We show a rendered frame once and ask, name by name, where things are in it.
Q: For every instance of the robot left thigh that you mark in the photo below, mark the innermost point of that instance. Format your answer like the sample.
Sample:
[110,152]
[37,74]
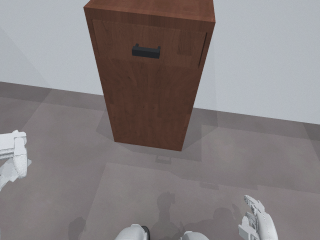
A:
[132,233]

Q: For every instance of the handle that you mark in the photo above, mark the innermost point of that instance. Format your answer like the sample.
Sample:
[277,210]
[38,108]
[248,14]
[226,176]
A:
[146,52]

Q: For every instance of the cabinet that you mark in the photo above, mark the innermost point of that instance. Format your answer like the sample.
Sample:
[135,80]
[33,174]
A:
[150,104]

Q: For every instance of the robot left shin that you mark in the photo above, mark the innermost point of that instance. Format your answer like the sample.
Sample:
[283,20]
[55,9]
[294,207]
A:
[136,225]

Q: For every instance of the right robot hand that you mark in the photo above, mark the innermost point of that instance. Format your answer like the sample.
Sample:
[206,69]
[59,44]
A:
[263,227]

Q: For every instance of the drawer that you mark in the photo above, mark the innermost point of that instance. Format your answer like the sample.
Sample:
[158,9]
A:
[178,47]

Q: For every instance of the left robot hand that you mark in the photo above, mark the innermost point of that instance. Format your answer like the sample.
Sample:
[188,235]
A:
[12,147]

